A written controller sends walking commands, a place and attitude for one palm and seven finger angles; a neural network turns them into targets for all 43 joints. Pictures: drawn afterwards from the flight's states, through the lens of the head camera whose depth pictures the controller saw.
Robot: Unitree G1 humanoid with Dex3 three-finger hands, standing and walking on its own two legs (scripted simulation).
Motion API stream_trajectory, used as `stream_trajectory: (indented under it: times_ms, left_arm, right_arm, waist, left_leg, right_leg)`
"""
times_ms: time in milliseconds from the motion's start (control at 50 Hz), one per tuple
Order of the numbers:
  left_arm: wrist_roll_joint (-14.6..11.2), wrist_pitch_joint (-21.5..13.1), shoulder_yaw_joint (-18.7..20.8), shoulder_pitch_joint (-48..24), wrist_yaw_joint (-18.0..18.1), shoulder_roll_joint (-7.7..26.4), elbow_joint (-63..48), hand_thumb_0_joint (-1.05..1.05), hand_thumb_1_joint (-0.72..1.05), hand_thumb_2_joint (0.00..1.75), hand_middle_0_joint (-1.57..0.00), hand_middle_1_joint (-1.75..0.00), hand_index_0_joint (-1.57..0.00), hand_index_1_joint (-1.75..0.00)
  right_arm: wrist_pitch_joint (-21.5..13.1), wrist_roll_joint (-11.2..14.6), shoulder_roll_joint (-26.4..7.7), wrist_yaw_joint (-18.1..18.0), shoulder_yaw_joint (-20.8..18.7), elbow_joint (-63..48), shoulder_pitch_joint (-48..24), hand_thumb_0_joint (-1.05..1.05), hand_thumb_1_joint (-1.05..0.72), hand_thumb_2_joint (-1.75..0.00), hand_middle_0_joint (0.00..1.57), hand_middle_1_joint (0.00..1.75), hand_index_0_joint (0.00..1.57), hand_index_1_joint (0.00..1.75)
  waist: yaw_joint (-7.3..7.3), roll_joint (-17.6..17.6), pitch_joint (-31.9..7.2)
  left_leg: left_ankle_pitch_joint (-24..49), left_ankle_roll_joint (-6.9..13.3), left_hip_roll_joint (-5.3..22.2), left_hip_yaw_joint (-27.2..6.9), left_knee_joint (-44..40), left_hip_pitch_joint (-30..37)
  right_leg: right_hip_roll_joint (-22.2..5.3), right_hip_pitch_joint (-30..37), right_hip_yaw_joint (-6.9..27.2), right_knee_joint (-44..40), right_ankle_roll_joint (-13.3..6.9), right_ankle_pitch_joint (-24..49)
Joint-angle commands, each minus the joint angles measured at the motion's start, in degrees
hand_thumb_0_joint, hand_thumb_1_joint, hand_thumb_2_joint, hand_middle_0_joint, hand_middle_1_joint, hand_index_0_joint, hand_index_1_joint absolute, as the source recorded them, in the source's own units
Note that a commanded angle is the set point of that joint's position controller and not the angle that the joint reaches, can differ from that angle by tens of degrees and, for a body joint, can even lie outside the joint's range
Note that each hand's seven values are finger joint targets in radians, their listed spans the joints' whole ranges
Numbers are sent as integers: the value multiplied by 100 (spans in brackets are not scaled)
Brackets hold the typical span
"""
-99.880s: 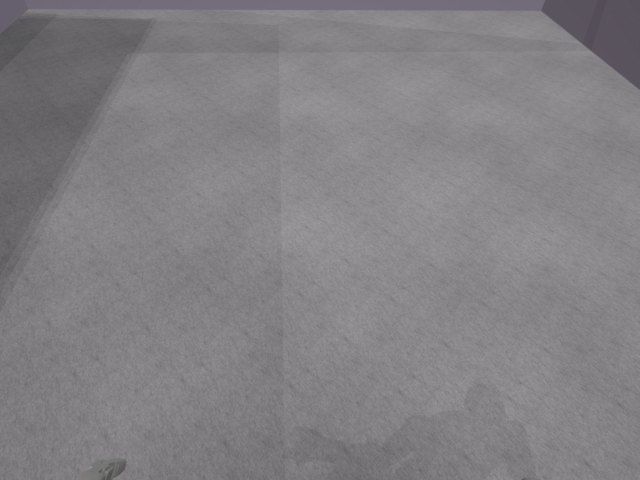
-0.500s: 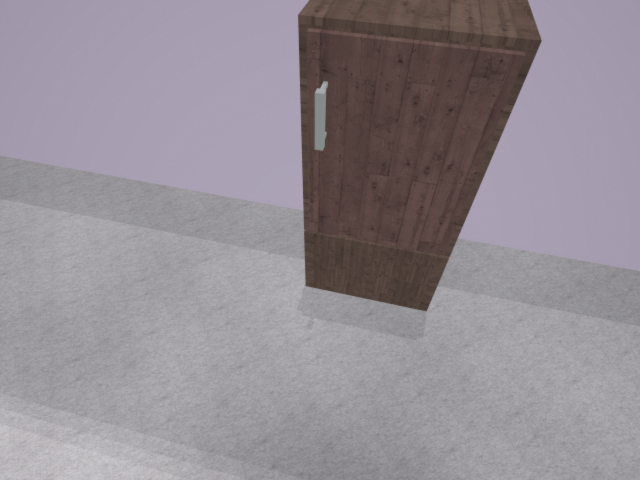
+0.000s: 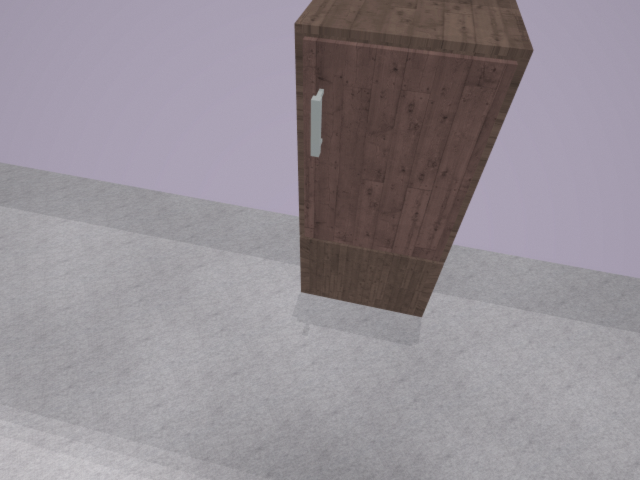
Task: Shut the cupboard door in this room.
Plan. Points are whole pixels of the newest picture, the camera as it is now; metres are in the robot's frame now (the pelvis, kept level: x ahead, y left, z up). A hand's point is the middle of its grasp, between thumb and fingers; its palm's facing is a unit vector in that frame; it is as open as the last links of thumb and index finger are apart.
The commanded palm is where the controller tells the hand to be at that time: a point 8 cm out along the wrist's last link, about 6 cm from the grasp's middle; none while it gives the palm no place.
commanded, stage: look to check the result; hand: left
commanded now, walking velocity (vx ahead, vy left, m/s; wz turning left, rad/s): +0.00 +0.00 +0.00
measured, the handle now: (318, 123) +0.84 +0.05 +0.00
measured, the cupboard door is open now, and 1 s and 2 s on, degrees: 0 0 0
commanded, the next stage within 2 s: stand and wait in 0.54 s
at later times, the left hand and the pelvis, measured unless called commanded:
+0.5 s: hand out of the picture +0.03 +0.18 -0.17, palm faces +0.01 -0.97 -0.22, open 7.4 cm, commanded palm none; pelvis +0.01 -0.01 +0.00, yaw +0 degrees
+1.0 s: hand out of the picture +0.05 +0.20 -0.17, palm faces +0.01 -0.96 -0.27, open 7.4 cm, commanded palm none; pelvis +0.02 -0.02 +0.01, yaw +1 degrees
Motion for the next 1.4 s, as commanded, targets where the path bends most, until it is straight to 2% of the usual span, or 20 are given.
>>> stream_trajectory:
  times_ms: [0,60,180,240,300,360,520,620,700,740,780,820,940,1000,1040,1160,1240,1380]
  left_arm:
    - [-15,-104,86,311,29,699,-126,0,90,90,-20,-30,-20,-30]
    - [-20,-99,82,210,25,714,-100,0,90,90,-20,-30,-20,-30]
    - [-22,-120,90,101,15,850,-82,0,90,90,-20,-30,-20,-30]
    - [-24,-117,92,43,9,903,-98,0,90,90,-20,-30,-20,-30]
    - [-21,-124,93,-19,5,958,-118,0,90,90,-20,-30,-20,-30]
    - [-23,-113,80,-93,-3,969,-106,0,90,90,-20,-30,-20,-30]
    - [-22,-151,115,-290,-16,1140,-143,0,90,90,-20,-30,-20,-30]
    - [-24,-149,129,-384,-21,1213,-145,0,90,90,-20,-30,-20,-30]
    - [-28,-175,136,-399,-24,1293,-145,0,90,90,-20,-30,-20,-30]
    - [-33,-160,127,-481,-27,1300,-146,0,90,90,-20,-30,-20,-30]
    - [-36,-166,129,-489,-31,1328,-139,0,90,90,-20,-30,-20,-30]
    - [-32,-178,141,-514,-31,1385,-145,0,90,90,-20,-30,-20,-30]
    - [-37,-180,138,-571,-39,1438,-135,0,90,90,-20,-30,-20,-30]
    - [-38,-188,143,-580,-44,1501,-142,0,90,90,-20,-30,-20,-30]
    - [-40,-180,129,-624,-47,1503,-134,0,90,90,-20,-30,-20,-30]
    - [-44,-202,141,-671,-47,1554,-143,0,90,90,-20,-30,-20,-30]
    - [-45,-208,144,-693,-46,1596,-147,0,90,90,-20,-30,-20,-30]
    - [-51,-224,146,-714,-37,1631,-156,0,90,90,-20,-30,-20,-30]
  right_arm:
    - [-58,14,-703,-43,-118,-179,298,0,-90,-90,20,30,20,30]
    - [-52,0,-718,-43,-112,-142,255,0,-90,-90,20,30,20,30]
    - [-55,0,-829,-34,-122,-131,106,0,-90,-90,20,30,20,30]
    - [-49,-2,-871,-25,-120,-136,30,0,-90,-90,20,30,20,30]
    - [-51,9,-944,-22,-127,-155,-48,0,-90,-90,20,30,20,30]
    - [-50,-9,-952,-17,-116,-135,-126,0,-90,-90,20,30,20,30]
    - [-93,-6,-1147,-12,-134,-155,-280,0,-90,-90,20,30,20,30]
    - [-99,-2,-1200,-15,-132,-146,-372,0,-90,-90,20,30,20,30]
    - [-99,3,-1306,-11,-137,-154,-433,0,-90,-90,20,30,20,30]
    - [-89,-7,-1294,-6,-128,-131,-472,0,-90,-90,20,30,20,30]
    - [-96,-9,-1336,-3,-128,-128,-489,0,-90,-90,20,30,20,30]
    - [-103,-6,-1374,-2,-135,-134,-514,0,-90,-90,20,30,20,30]
    - [-95,-11,-1437,2,-124,-130,-615,0,-90,-90,20,30,20,30]
    - [-88,7,-1504,5,-128,-157,-649,0,-90,-90,20,30,20,30]
    - [-80,-8,-1502,8,-123,-135,-673,0,-90,-90,20,30,20,30]
    - [-97,-10,-1576,10,-135,-147,-726,0,-90,-90,20,30,20,30]
    - [-91,-7,-1588,7,-126,-145,-783,0,-90,-90,20,30,20,30]
    - [-93,-9,-1642,1,-134,-146,-824,0,-90,-90,20,30,20,30]
  waist:
    - [27,-18,250]
    - [-2,88,272]
    - [6,16,238]
    - [11,90,273]
    - [19,-20,264]
    - [21,111,292]
    - [18,42,45]
    - [29,143,81]
    - [39,-31,-6]
    - [27,77,83]
    - [25,133,-12]
    - [27,45,-78]
    - [37,126,1]
    - [42,-2,10]
    - [30,38,83]
    - [27,107,-165]
    - [31,74,-104]
    - [24,88,-264]
  left_leg:
    - [-45,22,596,-670,-605,-123]
    - [-170,1,612,-682,-681,-125]
    - [-3,-9,619,-653,-659,-21]
    - [-70,-15,614,-663,-691,-36]
    - [26,-20,631,-652,-681,20]
    - [-78,-36,630,-676,-751,-24]
    - [369,-41,683,-692,-734,141]
    - [481,-51,698,-698,-763,157]
    - [612,-45,709,-696,-737,270]
    - [502,-64,700,-710,-786,214]
    - [527,-66,703,-708,-790,256]
    - [660,-61,718,-713,-767,318]
    - [627,-77,722,-716,-806,317]
    - [583,-78,727,-712,-803,345]
    - [527,-87,719,-725,-824,302]
    - [712,-96,739,-715,-793,423]
    - [803,-99,754,-712,-786,431]
    - [1015,-115,776,-678,-742,569]
  right_leg:
    - [-370,-97,420,-470,-232,12]
    - [-380,-86,436,-507,-237,-66]
    - [-413,-21,459,-589,-243,0]
    - [-419,-23,487,-632,-253,-76]
    - [-414,-22,472,-659,-252,-41]
    - [-424,-3,487,-669,-245,-78]
    - [-458,224,455,-655,-260,298]
    - [-473,295,433,-681,-261,388]
    - [-485,335,434,-716,-278,525]
    - [-484,336,450,-739,-268,412]
    - [-494,394,452,-752,-272,436]
    - [-513,435,436,-746,-281,578]
    - [-521,439,448,-801,-287,575]
    - [-513,416,446,-843,-287,538]
    - [-523,401,469,-870,-283,474]
    - [-549,551,464,-840,-299,733]
    - [-555,552,466,-840,-309,898]
    - [-582,671,437,-802,-320,1267]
